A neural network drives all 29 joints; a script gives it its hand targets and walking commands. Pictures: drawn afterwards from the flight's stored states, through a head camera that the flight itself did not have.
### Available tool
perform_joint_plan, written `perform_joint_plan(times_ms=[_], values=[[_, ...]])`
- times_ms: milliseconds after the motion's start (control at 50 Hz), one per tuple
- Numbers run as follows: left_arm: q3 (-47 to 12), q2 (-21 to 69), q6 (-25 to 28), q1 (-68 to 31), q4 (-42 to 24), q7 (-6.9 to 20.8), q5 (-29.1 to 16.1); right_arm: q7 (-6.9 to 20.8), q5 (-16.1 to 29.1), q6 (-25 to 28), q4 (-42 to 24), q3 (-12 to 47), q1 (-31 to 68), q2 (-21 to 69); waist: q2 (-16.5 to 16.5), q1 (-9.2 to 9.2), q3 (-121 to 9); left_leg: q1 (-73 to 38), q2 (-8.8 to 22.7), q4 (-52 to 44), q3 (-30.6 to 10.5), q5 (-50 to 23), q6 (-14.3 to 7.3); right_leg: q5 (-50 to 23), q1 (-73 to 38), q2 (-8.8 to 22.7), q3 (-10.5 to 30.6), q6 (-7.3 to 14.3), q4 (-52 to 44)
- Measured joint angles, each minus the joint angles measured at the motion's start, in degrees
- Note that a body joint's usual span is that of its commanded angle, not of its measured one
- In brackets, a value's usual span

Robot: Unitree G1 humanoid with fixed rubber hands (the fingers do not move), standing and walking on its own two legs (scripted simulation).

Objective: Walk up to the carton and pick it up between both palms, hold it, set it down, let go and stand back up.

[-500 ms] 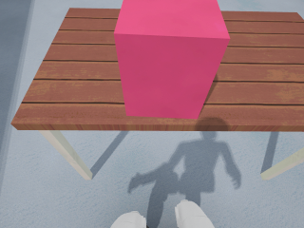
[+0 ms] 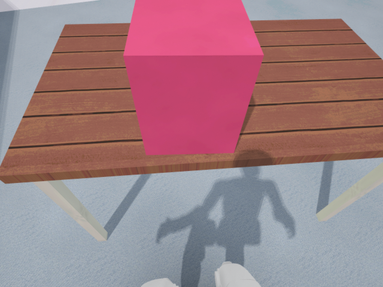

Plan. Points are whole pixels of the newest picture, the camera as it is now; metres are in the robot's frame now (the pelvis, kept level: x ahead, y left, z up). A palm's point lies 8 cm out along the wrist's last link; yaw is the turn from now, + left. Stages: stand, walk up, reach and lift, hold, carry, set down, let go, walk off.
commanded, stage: walk up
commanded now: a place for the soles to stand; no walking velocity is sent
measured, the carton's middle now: (188, 71) +0.58 +0.02 +0.11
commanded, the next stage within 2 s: reach and lift in 1.52 s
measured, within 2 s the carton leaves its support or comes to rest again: neither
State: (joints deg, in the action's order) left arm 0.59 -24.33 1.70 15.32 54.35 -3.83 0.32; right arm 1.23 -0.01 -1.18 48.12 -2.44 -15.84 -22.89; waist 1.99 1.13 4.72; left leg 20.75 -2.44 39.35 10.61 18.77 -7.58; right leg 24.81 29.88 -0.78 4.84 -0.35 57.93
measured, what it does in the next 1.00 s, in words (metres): steps on the spot: right foot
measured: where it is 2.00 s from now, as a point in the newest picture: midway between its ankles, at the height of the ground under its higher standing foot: outside the picture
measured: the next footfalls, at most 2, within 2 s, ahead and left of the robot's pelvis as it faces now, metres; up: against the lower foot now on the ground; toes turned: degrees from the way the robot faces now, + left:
right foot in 0.12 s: +0.10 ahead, -0.15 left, +0.00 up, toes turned +3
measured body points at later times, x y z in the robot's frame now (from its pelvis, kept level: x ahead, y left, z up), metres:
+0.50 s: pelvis +0.05 +0.00 -0.01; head +0.06 +0.00 +0.44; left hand +0.12 +0.33 -0.11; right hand +0.12 -0.32 -0.11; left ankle +0.07 +0.10 -0.71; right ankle +0.05 -0.15 -0.71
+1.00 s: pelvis +0.04 +0.00 -0.01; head +0.05 +0.01 +0.44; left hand +0.11 +0.32 -0.12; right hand +0.16 -0.32 -0.10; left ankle +0.07 +0.10 -0.71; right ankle +0.06 -0.15 -0.71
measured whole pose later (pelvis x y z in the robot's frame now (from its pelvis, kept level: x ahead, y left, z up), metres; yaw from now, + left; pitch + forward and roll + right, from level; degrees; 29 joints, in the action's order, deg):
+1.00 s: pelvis +0.04 +0.00 -0.01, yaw +0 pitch -2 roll -1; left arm 0.6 -24.0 3.3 14.3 53.5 -1.3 0.7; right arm 1.3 0.0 1.5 48.4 -2.4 -10.2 -23.3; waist 0.6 0.9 2.6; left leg 21.8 0.0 45.3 2.1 21.9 -2.0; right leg 22.8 20.3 0.8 2.5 -0.4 44.4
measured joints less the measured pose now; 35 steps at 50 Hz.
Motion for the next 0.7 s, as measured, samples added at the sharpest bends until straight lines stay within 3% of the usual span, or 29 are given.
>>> perform_joint_plan(times_ms=[100,140,180,240,300,340,400,480,540,700], values=[[0.0,0.0,0.2,0.0,0.2,0.3,0.4,0.0,0.0,0.0,0.0,0.0,0.1,0.0,-0.5,-0.04,-1.4,0.0,0.1,1.0,0.1,0.6,0.7,0.0,-3.7,1.9,-1.3,0.0,-8.3],[0.0,0.0,0.9,0.2,0.3,0.2,0.7,0.0,0.0,-0.1,0.0,0.0,0.6,0.0,-1.0,-0.03,-0.8,0.3,0.4,5.0,-0.2,4.5,1.4,-2.1,-6.8,1.8,-1.4,0.0,-12.5],[0.0,0.3,1.0,0.4,0.7,0.3,1.0,0.0,0.0,-0.5,0.0,0.0,1.2,-0.1,-2.5,-0.21,-0.7,1.8,0.5,12.4,-3.5,10.6,2.6,-3.1,-7.7,0.9,-2.2,0.1,-11.5],[0.0,0.4,1.0,0.5,0.8,0.2,0.8,0.0,0.0,-0.5,0.0,0.0,2.2,-0.5,-3.8,-0.32,-0.7,3.2,0.6,19.1,-7.1,10.8,3.7,-2.5,-9.1,0.9,-2.2,0.3,-11.5],[0.0,0.4,1.0,0.4,0.0,0.8,1.1,0.0,0.0,-0.5,0.0,0.0,2.3,-1.5,-5.0,-0.28,-1.2,3.2,1.6,18.5,-8.7,11.1,4.0,-1.8,-9.6,1.1,-2.2,0.3,-11.5],[0.0,0.4,1.0,0.4,-1.2,1.4,1.2,0.0,0.0,-0.3,0.0,0.0,2.0,-1.7,-5.3,-0.24,-1.6,2.6,2.2,13.3,-8.7,10.4,4.0,-1.4,-9.5,1.4,-2.3,0.3,-11.5],[0.0,0.4,0.8,0.2,-2.5,2.0,0.7,0.0,0.0,1.3,0.2,0.0,0.7,-1.4,-5.0,-0.27,-1.9,1.2,2.2,6.3,-8.6,1.4,4.9,-0.1,-9.3,1.8,-2.3,0.3,-10.8],[0.0,0.4,0.7,-0.1,-3.2,1.9,0.1,0.0,0.0,2.5,0.2,0.0,-0.2,-0.6,-3.5,-0.27,-2.2,1.2,2.1,5.9,-8.6,3.2,5.1,3.0,-8.6,1.7,-2.3,0.3,-10.8],[0.0,0.4,1.1,-0.2,-3.3,1.9,0.1,0.0,0.0,2.6,0.2,0.0,0.2,-0.4,-2.0,-0.29,-2.1,1.2,2.1,6.1,-8.5,3.7,5.4,-3.2,-9.3,1.9,-2.2,0.3,-13.3],[0.0,0.4,1.6,-0.6,-2.9,2.0,-0.1,0.0,0.0,2.7,0.2,0.0,3.6,-0.4,-1.1,-0.28,-2.1,1.1,2.3,6.0,-8.5,3.9,5.6,-1.4,-9.5,1.8,-2.3,0.0,-13.5]])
